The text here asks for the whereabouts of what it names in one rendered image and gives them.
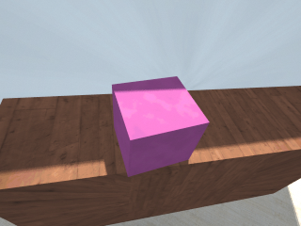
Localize carton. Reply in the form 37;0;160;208
112;76;210;177

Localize pedestal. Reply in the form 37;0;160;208
0;86;301;226

